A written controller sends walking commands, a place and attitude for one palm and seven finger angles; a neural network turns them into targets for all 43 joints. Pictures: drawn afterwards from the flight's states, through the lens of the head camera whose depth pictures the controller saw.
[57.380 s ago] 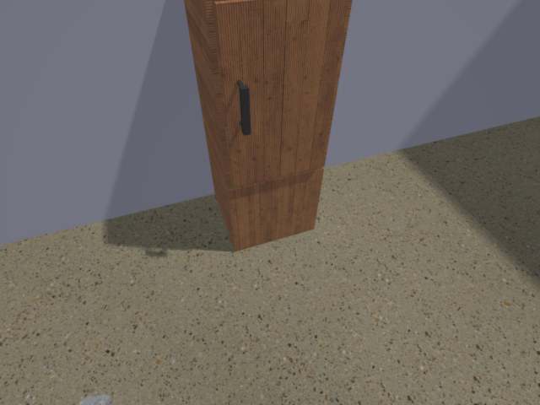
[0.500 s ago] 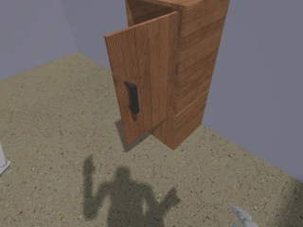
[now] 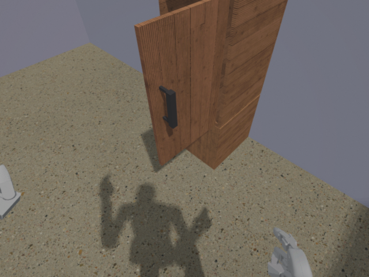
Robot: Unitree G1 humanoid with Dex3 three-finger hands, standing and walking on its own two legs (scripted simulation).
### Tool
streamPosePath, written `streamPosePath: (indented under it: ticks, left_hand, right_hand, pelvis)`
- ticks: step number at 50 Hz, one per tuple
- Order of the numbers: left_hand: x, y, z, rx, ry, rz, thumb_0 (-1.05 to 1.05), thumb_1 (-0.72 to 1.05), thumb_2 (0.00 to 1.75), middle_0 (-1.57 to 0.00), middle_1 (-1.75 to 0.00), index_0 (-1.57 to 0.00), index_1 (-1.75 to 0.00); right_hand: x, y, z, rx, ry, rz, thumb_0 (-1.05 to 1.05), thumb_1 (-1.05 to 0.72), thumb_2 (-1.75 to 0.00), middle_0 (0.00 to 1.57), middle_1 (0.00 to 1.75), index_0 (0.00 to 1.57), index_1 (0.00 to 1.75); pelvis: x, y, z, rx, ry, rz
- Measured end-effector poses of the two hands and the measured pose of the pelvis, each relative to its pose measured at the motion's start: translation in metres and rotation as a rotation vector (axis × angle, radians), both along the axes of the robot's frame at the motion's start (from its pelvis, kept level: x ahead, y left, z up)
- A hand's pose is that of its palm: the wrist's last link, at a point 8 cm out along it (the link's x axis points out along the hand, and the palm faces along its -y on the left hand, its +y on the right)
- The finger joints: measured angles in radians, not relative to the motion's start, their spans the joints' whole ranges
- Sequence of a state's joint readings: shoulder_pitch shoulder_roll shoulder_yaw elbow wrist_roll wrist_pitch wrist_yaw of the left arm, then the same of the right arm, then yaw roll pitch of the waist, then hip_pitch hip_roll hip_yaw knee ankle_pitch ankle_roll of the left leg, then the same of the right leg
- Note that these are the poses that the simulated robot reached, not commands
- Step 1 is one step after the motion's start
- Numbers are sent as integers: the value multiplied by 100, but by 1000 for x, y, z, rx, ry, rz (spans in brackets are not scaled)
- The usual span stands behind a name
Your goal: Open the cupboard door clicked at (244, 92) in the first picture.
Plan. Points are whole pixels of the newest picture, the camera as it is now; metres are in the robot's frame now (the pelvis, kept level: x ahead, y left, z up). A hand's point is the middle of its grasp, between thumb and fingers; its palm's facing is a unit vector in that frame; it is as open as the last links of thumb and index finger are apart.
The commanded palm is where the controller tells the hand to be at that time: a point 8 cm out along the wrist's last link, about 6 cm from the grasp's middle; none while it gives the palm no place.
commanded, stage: stop stepping back and stand still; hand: left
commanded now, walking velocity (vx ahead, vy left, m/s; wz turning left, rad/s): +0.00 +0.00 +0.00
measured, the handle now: (167, 107) +0.62 +0.09 -0.01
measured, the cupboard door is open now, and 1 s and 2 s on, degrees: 88 88 88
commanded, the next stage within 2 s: let the arm hang, fingers relaxed in 0.60 s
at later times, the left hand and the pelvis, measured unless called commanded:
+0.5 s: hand (1, 209) +0.19 +0.30 +0.15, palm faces +0.39 -0.80 -0.46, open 7.4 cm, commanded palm +0.13 +0.33 +0.18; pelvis -0.01 +0.03 +0.01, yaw +0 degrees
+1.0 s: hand out of the picture +0.03 +0.21 -0.16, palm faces -0.03 -0.98 -0.18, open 7.3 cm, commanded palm none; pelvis -0.03 +0.03 +0.00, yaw +1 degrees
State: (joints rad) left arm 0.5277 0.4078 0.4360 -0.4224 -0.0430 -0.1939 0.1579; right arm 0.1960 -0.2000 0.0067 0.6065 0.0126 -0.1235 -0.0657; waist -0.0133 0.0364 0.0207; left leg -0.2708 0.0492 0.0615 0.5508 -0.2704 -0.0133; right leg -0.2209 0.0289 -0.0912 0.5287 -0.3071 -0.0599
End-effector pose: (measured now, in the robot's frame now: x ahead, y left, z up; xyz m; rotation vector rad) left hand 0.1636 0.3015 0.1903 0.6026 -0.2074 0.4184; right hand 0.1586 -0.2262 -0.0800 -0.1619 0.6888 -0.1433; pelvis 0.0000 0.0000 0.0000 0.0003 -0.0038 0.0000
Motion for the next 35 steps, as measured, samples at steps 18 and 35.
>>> streamPosePath:
  ticks: [18, 35]
  left_hand:
    - [-6, 28, 0, -29, -3, -25, 1, 89, 90, -22, -31, -21, -30]
    - [-20, 36, -8, -60, 26, -18, 1, 89, 90, -22, -31, -21, -30]
  right_hand:
    - [-3, 24, 16, -60, 12, 15, 1, -90, -89, 20, 30, 20, 30]
    - [-18, 34, 15, -76, 42, 24, 1, -90, -89, 20, 30, 20, 30]
  pelvis:
    - [-6, 28, 8, -11, 3, -8]
    - [-15, 38, 9, -17, 4, 2]
